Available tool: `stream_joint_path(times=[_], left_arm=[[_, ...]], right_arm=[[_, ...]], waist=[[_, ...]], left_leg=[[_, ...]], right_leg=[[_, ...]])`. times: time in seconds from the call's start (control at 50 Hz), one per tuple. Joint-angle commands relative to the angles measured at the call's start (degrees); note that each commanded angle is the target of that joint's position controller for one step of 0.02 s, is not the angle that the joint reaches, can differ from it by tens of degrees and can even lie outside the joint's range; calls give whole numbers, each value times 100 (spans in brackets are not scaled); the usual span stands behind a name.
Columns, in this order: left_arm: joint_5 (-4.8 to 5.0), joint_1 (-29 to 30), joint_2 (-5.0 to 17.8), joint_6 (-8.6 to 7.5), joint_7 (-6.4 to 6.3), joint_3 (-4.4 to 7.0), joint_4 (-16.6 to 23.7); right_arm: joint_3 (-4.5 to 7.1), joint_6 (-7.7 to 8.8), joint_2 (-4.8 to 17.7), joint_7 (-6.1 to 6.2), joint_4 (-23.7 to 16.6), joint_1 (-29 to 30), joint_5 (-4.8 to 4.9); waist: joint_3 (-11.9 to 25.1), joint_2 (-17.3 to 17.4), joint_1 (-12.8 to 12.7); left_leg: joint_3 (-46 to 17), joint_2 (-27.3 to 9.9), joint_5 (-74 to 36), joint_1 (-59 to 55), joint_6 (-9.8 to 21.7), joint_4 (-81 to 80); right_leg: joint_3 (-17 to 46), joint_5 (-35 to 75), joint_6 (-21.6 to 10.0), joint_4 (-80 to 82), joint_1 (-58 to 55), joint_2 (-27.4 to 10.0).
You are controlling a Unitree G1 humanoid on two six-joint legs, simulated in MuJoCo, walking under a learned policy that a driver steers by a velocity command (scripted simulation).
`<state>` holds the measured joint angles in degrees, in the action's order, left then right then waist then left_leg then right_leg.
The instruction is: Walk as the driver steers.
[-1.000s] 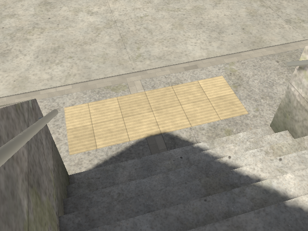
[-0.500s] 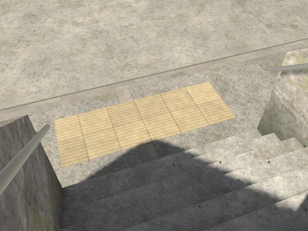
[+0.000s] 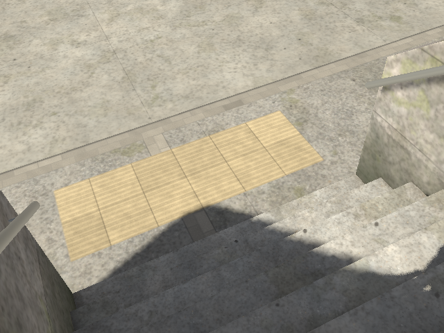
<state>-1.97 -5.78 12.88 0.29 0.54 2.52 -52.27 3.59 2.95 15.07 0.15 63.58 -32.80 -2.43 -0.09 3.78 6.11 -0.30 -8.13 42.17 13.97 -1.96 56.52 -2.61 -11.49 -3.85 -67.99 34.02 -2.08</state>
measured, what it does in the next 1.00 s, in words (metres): goes down: left foot 0.20 m lower, then right foot 0.21 m lower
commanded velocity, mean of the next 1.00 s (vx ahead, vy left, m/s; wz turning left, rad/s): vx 0.49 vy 0.00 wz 0.00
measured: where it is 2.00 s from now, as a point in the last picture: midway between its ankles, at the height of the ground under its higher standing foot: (213, 297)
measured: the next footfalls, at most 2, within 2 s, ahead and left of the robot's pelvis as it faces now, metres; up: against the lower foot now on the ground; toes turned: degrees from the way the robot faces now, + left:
left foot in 0.28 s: +0.18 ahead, +0.02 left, -0.20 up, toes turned +1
right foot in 0.62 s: +0.46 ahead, -0.13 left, -0.41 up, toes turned +1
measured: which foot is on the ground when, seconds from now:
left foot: down 0.00-0.02, up 0.04-0.26, down 0.28-0.60, up 0.62-1.00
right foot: down 0.00-0.26, up 0.28-0.60, down 0.62-1.00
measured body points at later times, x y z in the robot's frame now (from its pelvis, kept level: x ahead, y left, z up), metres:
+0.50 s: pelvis +0.26 -0.04 -0.24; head +0.25 -0.03 +0.21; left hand +0.36 +0.19 -0.38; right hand +0.14 -0.26 -0.39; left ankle +0.14 +0.01 -0.87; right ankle +0.43 -0.15 -0.88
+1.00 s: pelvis +0.51 -0.05 -0.45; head +0.50 -0.07 +0.00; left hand +0.40 +0.16 -0.59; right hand +0.66 -0.28 -0.58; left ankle +0.65 +0.10 -1.13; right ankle +0.42 -0.13 -1.08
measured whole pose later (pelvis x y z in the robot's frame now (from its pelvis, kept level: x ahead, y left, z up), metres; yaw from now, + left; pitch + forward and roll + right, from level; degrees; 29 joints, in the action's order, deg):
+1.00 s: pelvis +0.51 -0.05 -0.45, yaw +1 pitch -2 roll +0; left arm -0.2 -31.1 8.7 -2.6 -1.7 -0.2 -60.4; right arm 2.0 -1.1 12.4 -0.8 53.2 -7.4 -2.2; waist 1.0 2.1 -3.7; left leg -4.2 -0.5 -20.7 36.0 0.1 49.3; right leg -2.9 -48.8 -5.0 -70.8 20.0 3.4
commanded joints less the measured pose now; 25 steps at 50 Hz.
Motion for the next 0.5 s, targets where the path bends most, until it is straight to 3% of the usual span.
stream_joint_path(times=[0.02, 0.04, 0.06, 0.08, 0.1, 0.12, 0.14, 0.16, 0.18, 0.2, 0.22, 0.24, 0.26, 0.28, 0.3, 0.32, 0.34, 0.36, 0.38, 0.4, 0.42, 0.44, 0.46, 0.48, 0.5], left_arm=[[22, -210, 289, -413, -117, 6, 129], [51, -2040, 859, -499, -157, 160, -399], [183, -3503, 1076, -549, -210, 237, -854], [43, -3716, 1192, -545, -333, 234, -1103], [-84, -3409, 1425, -384, -475, 298, -1243], [-238, -2254, 826, -370, -451, 127, -961], [-275, -1511, 456, -473, -485, 38, -925], [-259, -994, 110, -561, -465, -65, -865], [-128, -556, -21, -670, -506, -87, -796], [-61, -1, 3, -706, -598, -67, -806], [56, 238, 227, -688, -617, -38, -788], [191, 575, 510, -636, -593, 3, -760], [257, 1363, 684, -608, -490, 79, -503], [184, 1348, 304, -410, -497, 63, -498], [49, 770, -54, -271, -493, -17, -463], [109, -824, -105, -325, -507, -18, -334], [9, -1472, -19, -311, -488, -37, -692], [-189, -1366, -68, -291, -496, -28, -803], [-247, -1171, -61, -263, -393, -106, -718], [-421, -1004, -143, -201, -384, -144, -425], [-382, -1265, 229, -101, -410, -30, -890], [-243, -915, 358, -194, -375, 12, -719], [-103, -395, 386, -261, -293, 2, -729], [-144, -46, 215, -394, -172, -110, -516], [-42, -60, -176, -424, -44, -262, -480]], right_arm=[[-125, 237, -86, -73, -224, -405, -83], [-104, 255, 106, -59, -540, 568, -207], [158, 314, 915, 53, -873, 2100, -440], [245, 423, 968, 92, -931, 2289, -241], [122, 383, 511, 94, -1028, 2370, -10], [193, 344, 674, 167, -1044, 2580, 123], [170, 262, 426, 206, -846, 2210, 142], [170, 85, 250, 181, -802, 1862, 200], [147, -35, 182, 150, -661, 1476, 245], [57, -126, -62, 127, -605, 994, 244], [21, -253, -91, 101, -349, 312, 328], [11, -388, 7, 128, -60, -724, 259], [134, -465, 445, 160, 445, -2283, 19], [81, -410, 520, 64, 305, -2017, 272], [-96, -317, 350, -61, 114, -1316, 352], [-195, -71, 582, -116, 198, -1262, 277], [-185, -13, 445, -93, 178, -836, 189], [-289, 101, 167, -48, -91, -207, 188], [-368, 180, 111, 4, -467, 1069, 191], [-185, 304, 823, 86, -549, 1385, 92], [-141, 313, 745, 84, -366, 1074, 128], [-222, 372, 240, 124, -145, 717, 186], [-294, 411, 67, 182, 26, 138, 255], [-392, 436, -231, 230, 20, 171, 378], [-377, 367, -126, 235, -126, 594, 343]], waist=[[-446, -1519, -315], [62, -2849, -1390], [-194, -2149, -2377], [-338, -1654, -2315], [-36, -1623, -2017], [-573, -464, -1448], [-555, -602, -962], [-602, -241, -415], [-418, -95, 0], [-387, -276, 491], [-111, -537, 877], [367, -1058, 1374], [675, -681, 2242], [-107, 973, 2373], [-693, 916, 1487], [-518, 1384, 123], [-418, 883, -306], [-635, 13, -597], [-743, -786, -1225], [-573, 602, -1345], [-478, 390, -1220], [-543, 8, -1077], [-559, -220, -691], [-624, -551, -678], [-549, -509, -776]], left_leg=[[137, 274, -901, 1822, 397, 1820], [518, 598, 221, 3780, 246, 3497], [-395, 445, 36, 4712, 458, 3620], [-816, 655, -403, 5416, 535, 3502], [-838, 806, -687, 5208, 564, 3193], [-885, 884, -2062, 4409, 511, 1943], [-867, 984, -3059, 3939, 456, 1567], [-537, 1219, -4192, 2926, 285, 792], [-108, 1252, -5336, 1664, 83, 32], [301, 1233, -6258, -155, -14, -633], [433, 1129, -6420, -1197, 56, -883], [678, 1115, -6188, -2524, 238, -289], [-339, 450, -6081, -3682, 1005, 22], [-767, -144, -5150, -2965, 1477, -2717], [-911, -26, -6076, -2640, 1194, -2527], [-1233, -277, -7450, -2268, 659, -1099], [-1648, -586, -6212, -2186, 538, -1201], [-1507, -458, -5374, -903, 596, -1528], [-973, 69, -5374, 1108, 663, -2203], [-2255, -809, -6032, 2210, 1253, -2219], [-2292, -632, -6260, 2300, 1218, -1636], [-1849, -108, -4053, 2003, 1064, -693], [-1844, 84, -3275, 1038, 1037, -379], [-1362, 437, -2505, 1205, 895, 66], [-941, 662, -2101, 2323, 941, -47]], right_leg=[[855, -436, 128, 2423, -1087, -15], [2012, -1703, -64, 3325, -3308, -725], [2146, -1876, -3, 3010, -3652, -849], [2163, -1527, 9, 2693, -4000, -827], [3207, -2175, -414, 3165, -3324, -1192], [2953, -2735, -561, 2419, -1659, -914], [2485, -2893, -504, 1558, -1147, -806], [1788, -3138, -460, 1188, -101, -509], [1182, -3110, -361, 860, 555, -261], [670, -2634, -291, 672, 1754, -76], [606, -1737, -408, 407, 1812, -159], [806, -356, -558, -320, 2173, -201], [894, 476, -306, -2759, 3061, -112], [-58, -2029, -274, -5121, 3198, 773], [338, -2943, -596, -6319, 3776, 1483], [1136, -2302, -827, -4851, 4135, 1154], [1329, -1588, -774, -3954, 4523, 882], [1259, -717, -422, -2723, 3875, 768], [540, 232, -114, -1021, 2018, 726], [222, 746, 195, -620, 862, 568], [238, 1392, 218, -1376, 318, 462], [753, 2728, 80, -254, 868, 395], [558, 2898, 19, 13, 1652, 464], [305, 4109, 118, 1515, 1143, 349], [-147, 4785, 124, 2352, -625, 475]])
Velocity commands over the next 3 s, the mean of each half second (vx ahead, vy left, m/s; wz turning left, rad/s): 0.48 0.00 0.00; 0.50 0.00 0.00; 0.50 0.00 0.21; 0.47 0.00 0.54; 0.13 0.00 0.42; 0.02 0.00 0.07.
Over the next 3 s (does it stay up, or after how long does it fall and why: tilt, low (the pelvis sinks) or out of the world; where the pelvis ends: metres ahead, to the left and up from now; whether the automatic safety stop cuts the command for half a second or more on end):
stays up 1.27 0.05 -1.16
